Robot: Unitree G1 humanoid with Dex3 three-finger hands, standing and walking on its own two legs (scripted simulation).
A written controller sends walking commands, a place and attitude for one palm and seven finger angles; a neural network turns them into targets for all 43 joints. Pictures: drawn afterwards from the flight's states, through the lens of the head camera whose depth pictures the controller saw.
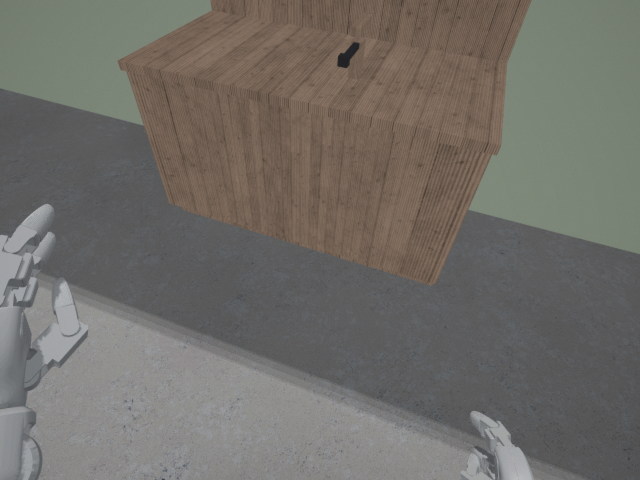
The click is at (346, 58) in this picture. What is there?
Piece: tap's lever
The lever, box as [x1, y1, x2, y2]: [337, 53, 349, 67]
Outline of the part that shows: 340,53 338,56 337,65 346,67 349,63 349,55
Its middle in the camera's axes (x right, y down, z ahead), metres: +0.06 -0.49 +1.07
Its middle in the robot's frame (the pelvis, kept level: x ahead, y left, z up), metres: +1.14 +0.00 +0.04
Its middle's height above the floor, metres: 0.82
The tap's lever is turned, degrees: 0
